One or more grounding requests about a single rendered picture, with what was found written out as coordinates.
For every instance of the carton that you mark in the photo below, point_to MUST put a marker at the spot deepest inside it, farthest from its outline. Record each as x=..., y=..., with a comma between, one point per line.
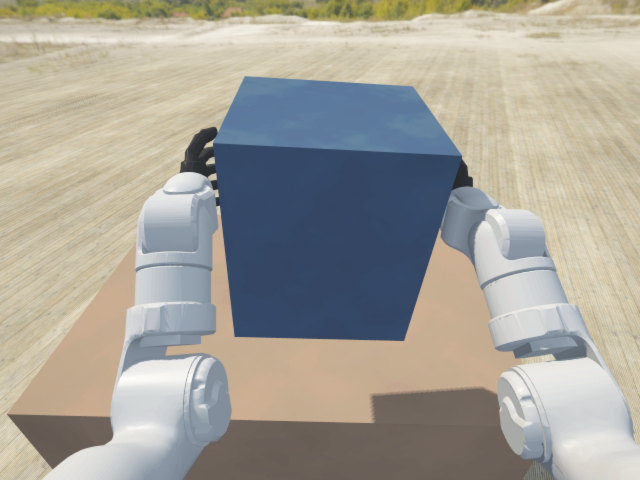
x=331, y=196

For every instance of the robot left upper arm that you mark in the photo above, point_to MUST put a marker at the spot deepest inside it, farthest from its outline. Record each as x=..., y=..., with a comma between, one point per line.
x=166, y=409

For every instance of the robot right upper arm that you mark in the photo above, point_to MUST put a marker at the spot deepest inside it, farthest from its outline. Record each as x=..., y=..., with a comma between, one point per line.
x=569, y=416

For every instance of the robot left hand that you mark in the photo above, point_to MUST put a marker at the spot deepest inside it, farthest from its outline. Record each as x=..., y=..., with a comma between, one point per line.
x=196, y=156

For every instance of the pedestal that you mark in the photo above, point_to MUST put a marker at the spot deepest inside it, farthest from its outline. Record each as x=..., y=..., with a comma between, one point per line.
x=425, y=408

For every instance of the robot right hand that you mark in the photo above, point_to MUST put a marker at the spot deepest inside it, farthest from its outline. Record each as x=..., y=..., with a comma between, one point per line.
x=462, y=179

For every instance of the right robot forearm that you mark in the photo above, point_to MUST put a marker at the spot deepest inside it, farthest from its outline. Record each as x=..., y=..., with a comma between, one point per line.
x=530, y=312

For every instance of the left robot forearm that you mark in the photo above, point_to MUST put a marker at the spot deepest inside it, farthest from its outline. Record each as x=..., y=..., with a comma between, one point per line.
x=174, y=260

